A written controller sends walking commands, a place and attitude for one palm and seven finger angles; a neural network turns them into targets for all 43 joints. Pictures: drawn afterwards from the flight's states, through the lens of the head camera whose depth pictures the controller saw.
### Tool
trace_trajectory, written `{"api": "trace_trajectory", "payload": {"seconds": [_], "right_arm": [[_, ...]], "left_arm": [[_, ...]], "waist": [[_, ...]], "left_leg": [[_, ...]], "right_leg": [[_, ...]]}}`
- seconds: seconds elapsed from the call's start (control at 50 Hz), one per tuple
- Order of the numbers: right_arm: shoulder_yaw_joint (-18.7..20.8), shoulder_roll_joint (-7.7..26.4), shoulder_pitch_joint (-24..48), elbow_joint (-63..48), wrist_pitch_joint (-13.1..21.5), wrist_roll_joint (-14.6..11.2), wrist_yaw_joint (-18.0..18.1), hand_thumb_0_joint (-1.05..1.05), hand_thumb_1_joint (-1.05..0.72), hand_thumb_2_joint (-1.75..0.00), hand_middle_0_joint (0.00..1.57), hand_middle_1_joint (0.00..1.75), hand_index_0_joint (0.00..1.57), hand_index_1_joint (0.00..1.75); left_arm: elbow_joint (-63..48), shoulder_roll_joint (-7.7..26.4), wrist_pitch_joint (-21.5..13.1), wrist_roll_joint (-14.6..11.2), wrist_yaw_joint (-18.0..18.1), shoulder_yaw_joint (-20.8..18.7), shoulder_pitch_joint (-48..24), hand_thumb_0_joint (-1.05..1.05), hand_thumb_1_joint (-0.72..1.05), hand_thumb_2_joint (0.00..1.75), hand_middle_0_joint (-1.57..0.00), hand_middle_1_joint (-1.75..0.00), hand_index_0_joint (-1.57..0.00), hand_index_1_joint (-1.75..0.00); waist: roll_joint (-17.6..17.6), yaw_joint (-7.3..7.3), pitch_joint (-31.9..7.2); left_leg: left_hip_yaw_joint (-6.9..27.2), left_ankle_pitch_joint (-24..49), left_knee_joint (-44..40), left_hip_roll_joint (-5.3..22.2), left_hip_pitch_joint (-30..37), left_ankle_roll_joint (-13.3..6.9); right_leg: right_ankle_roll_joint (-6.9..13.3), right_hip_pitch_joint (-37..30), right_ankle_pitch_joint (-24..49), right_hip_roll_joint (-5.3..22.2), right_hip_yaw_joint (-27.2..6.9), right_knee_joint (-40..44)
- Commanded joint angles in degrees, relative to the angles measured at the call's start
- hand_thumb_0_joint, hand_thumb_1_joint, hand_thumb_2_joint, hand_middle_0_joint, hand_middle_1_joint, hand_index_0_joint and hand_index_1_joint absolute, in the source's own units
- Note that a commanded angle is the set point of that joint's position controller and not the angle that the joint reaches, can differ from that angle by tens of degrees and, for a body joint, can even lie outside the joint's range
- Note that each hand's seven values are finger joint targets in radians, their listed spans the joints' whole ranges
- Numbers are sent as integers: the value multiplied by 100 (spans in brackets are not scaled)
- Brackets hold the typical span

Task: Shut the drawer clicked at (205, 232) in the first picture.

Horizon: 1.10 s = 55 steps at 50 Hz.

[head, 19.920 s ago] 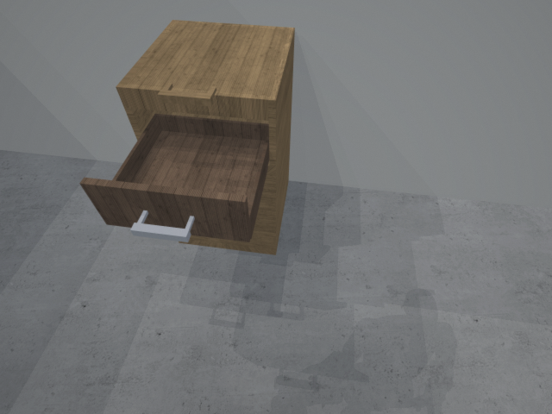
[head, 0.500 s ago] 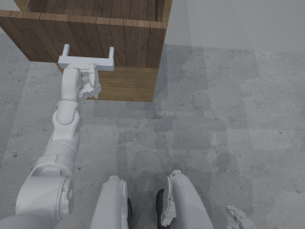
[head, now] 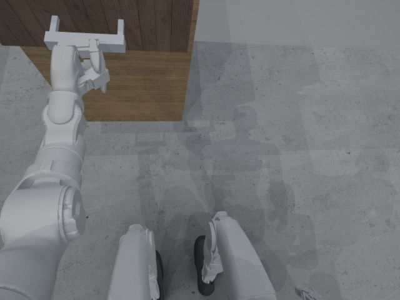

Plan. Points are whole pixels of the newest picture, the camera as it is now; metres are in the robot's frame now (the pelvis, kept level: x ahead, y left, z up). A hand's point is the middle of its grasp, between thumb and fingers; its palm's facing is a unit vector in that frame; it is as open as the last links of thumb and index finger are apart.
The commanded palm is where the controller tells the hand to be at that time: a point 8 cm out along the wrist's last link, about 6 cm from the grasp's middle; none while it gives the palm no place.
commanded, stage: push the drawer shut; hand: left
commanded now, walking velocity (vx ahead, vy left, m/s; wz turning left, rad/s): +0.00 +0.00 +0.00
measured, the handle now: (87, 33) +0.62 +0.16 +0.03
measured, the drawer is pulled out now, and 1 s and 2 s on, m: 0.08 0.00 0.00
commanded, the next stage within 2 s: pull the fist back off the drawer in 0.84 s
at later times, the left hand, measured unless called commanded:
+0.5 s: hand (105, 39) +0.61 +0.13 +0.02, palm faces -0.04 -1.00 -0.06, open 3.4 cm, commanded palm +0.61 +0.13 +0.03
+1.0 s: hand (98, 33) +0.62 +0.14 +0.02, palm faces -0.04 -1.00 -0.08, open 3.5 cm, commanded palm +0.65 +0.12 +0.03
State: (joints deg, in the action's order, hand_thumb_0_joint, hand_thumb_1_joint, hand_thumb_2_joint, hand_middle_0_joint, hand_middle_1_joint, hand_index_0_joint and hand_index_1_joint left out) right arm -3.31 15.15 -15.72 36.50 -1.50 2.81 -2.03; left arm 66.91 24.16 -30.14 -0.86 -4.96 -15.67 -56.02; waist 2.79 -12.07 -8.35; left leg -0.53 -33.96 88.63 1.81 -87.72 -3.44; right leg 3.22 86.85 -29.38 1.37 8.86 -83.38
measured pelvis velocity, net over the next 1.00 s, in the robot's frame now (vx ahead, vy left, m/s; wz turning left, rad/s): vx -0.01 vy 0.01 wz -0.05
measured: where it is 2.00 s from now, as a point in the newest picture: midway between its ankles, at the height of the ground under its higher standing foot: (180, 283)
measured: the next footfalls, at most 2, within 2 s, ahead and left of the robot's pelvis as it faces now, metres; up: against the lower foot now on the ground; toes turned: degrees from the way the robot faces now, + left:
none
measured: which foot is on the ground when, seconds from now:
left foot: down 0.00-1.00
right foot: down 0.00-1.00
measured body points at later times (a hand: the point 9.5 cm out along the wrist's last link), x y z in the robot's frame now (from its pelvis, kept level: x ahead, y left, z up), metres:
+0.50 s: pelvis +0.00 +0.01 -0.01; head +0.23 +0.05 +0.37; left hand +0.60 +0.18 +0.03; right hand -0.02 -0.24 -0.11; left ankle +0.05 +0.09 -0.55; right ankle +0.08 -0.10 -0.55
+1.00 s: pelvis -0.01 +0.01 -0.02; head +0.23 +0.06 +0.36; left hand +0.62 +0.20 +0.03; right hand -0.05 -0.24 -0.10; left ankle +0.05 +0.09 -0.55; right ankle +0.08 -0.10 -0.55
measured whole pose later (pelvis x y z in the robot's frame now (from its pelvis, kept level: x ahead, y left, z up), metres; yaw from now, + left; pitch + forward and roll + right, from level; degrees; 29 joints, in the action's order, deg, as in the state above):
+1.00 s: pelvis -0.01 +0.01 -0.02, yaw -3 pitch +38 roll -9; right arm -7.1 14.1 -20.4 36.3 0.2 4.8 -2.8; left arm 76.1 39.8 -19.7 6.7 -4.9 -15.6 -78.7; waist 2.2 -20.5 -6.1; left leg 2.1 -33.0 92.6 2.5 -97.7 -3.9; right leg 3.0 94.8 -27.3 0.7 11.3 -84.3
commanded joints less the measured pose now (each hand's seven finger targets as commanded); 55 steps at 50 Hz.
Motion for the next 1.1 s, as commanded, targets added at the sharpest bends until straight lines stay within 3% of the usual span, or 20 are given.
{"api": "trace_trajectory", "payload": {"seconds": [0.0, 0.02, 0.08, 0.16, 0.22, 0.24, 0.3, 0.32, 0.38, 0.46, 0.5, 0.52, 0.58, 0.64, 0.66, 0.74, 0.8, 0.9, 1.04, 1.08], "right_arm": [[328, 1110, -1123, -174, 75, 38, 89, 0, -90, -90, 20, 30, 20, 30], [319, 1113, -1166, -195, 77, 52, 92, 0, -90, -90, 20, 30, 20, 30], [311, 1121, -1239, -160, 84, 77, 76, 0, -90, -90, 20, 30, 20, 30], [281, 1166, -1368, -141, 58, 96, 61, 0, -90, -90, 20, 30, 20, 30], [278, 1197, -1475, -131, 39, 122, 49, 0, -90, -90, 20, 30, 20, 30], [289, 1202, -1493, -126, 31, 127, 39, 0, -90, -90, 20, 30, 20, 30], [242, 1212, -1559, -102, -5, 147, 13, 0, -90, -90, 20, 30, 20, 30], [242, 1219, -1599, -89, -11, 152, 12, 0, -90, -90, 20, 30, 20, 30], [229, 1229, -1694, -110, -20, 174, 2, 0, -90, -90, 20, 30, 20, 30], [213, 1218, -1774, -77, -57, 200, -35, 0, -90, -90, 20, 30, 20, 30], [214, 1234, -1836, -47, -79, 222, -52, 0, -90, -90, 20, 30, 20, 30], [204, 1246, -1874, -56, -100, 220, -47, 0, -90, -90, 20, 30, 20, 30], [195, 1222, -1930, -60, -122, 226, -75, 0, -90, -90, 20, 30, 20, 30], [201, 1223, -1986, -19, -132, 220, -70, 0, -90, -90, 20, 30, 20, 30], [188, 1199, -1989, -12, -111, 225, -66, 0, -90, -90, 20, 30, 20, 30], [133, 1218, -2011, 32, -51, 216, -35, 0, -90, -90, 20, 30, 20, 30], [111, 1221, -2012, 39, 22, 222, -16, 0, -90, -90, 20, 30, 20, 30], [83, 1274, -1993, 101, 143, 218, 22, 0, -90, -90, 20, 30, 20, 30], [65, 1322, -1997, 83, 205, 233, -8, 0, -90, -90, 20, 30, 20, 30], [79, 1344, -2055, 71, 204, 253, -29, 0, -90, -90, 20, 30, 20, 30]], "left_arm": [[-1347, 1390, -437, -77, 165, -347, -3725, 0, 90, 90, -140, -160, -140, -160], [-1368, 1522, -431, -55, 166, -430, -3798, 0, 90, 90, -140, -160, -140, -160], [-1344, 1420, -409, 31, 133, -257, -4054, 0, 90, 90, -140, -160, -140, -160], [-1108, 1573, -270, 77, 175, -362, -4232, 0, 90, 90, -140, -160, -140, -160], [-1123, 1805, -187, 156, 186, -485, -4428, 0, 90, 90, -140, -160, -140, -160], [-1146, 1666, -160, 163, 180, -370, -4516, 0, 90, 90, -140, -160, -140, -160], [-910, 1789, -39, 221, 201, -441, -4583, 0, 90, 90, -140, -160, -140, -160], [-931, 1817, -6, 235, 216, -443, -4712, 0, 90, 90, -140, -160, -140, -160], [-1039, 2035, 25, 330, 224, -546, -4874, 0, 90, 90, -140, -160, -140, -160], [-919, 1932, 124, 419, 236, -401, -5077, 0, 90, 90, -140, -160, -140, -160], [-1004, 2067, 174, 456, 263, -474, -5262, 0, 90, 90, -140, -160, -140, -160], [-886, 2204, 216, 490, 270, -578, -5191, 0, 90, 90, -140, -160, -140, -160], [-979, 2243, 264, 537, 253, -554, -5380, 0, 90, 90, -140, -160, -140, -160], [-1035, 2200, 323, 534, 244, -466, -5637, 0, 90, 90, -140, -160, -140, -160], [-1111, 2096, 335, 509, 240, -367, -5786, 0, 90, 90, -140, -160, -140, -160], [-935, 2286, 470, 479, 263, -409, -5989, 0, 90, 90, -140, -160, -140, -160], [-1054, 2324, 456, 480, 251, -356, -6217, 0, 90, 90, -140, -160, -140, -160], [-887, 2193, 515, 484, 251, -169, -6368, 0, 90, 90, -140, -160, -140, -160], [-701, 2153, 634, 591, 261, -103, -6283, 0, 90, 90, -140, -160, -140, -160], [-860, 2247, 617, 609, 252, -181, -6292, 0, 90, 90, -140, -160, -140, -160]], "waist": [[805, -543, -3444], [804, -534, -3548], [1247, -601, -3679], [1252, -690, -3523], [1303, -695, -3764], [1364, -751, -3810], [1519, -775, -3574], [1363, -848, -3592], [1619, -834, -3842], [1790, -953, -3715], [1859, -1002, -3764], [1730, -991, -3779], [1942, -1037, -3881], [1894, -1132, -3867], [2051, -1197, -3838], [1947, -1296, -3650], [2186, -1344, -3732], [2317, -1491, -3457], [2316, -1454, -3324], [2421, -1381, -3457]], "left_leg": [[765, 1066, -1020, -87, 2151, 82], [761, 1102, -991, -94, 2109, 74], [868, 1246, -1004, -59, 2460, 113], [995, 1245, -1022, -20, 2505, 125], [1023, 1420, -966, -12, 2559, 135], [1080, 1466, -960, 4, 2673, 144], [1130, 1464, -964, 27, 2648, 169], [1127, 1442, -929, 30, 2579, 139], [1204, 1715, -891, 57, 2772, 164], [1330, 1798, -881, 107, 2914, 201], [1300, 1898, -818, 107, 2947, 193], [1282, 1954, -789, 101, 2861, 180], [1267, 2107, -737, 109, 2929, 173], [1283, 1973, -730, 112, 2878, 157], [1267, 2013, -730, 112, 2952, 149], [1129, 1584, -698, 54, 2494, 86], [1178, 1549, -711, 58, 2653, 102], [1301, 1147, -817, 102, 2692, 120], [1433, 688, -905, 119, 2589, 133], [1538, 846, -955, 140, 2837, 174]], "right_leg": [[-187, -1719, 383, -284, -818, 1088], [-187, -1803, 400, -287, -833, 1068], [-165, -1441, 479, -289, -741, 973], [-170, -1178, 476, -297, -646, 902], [-171, -1231, 591, -304, -632, 865], [-177, -1125, 623, -302, -620, 854], [-164, -933, 605, -311, -572, 821], [-177, -964, 608, -320, -577, 830], [-169, -916, 749, -316, -552, 762], [-167, -635, 788, -314, -497, 708], [-168, -625, 863, -329, -490, 708], [-168, -716, 902, -334, -494, 711], [-166, -717, 988, -348, -493, 719], [-178, -727, 957, -360, -501, 752], [-174, -640, 984, -360, -505, 764], [-173, -784, 755, -398, -562, 855], [-162, -631, 730, -401, -529, 821], [-164, -278, 554, -398, -491, 825], [-153, -127, 361, -364, -461, 770], [-154, -99, 451, -349, -407, 723]]}}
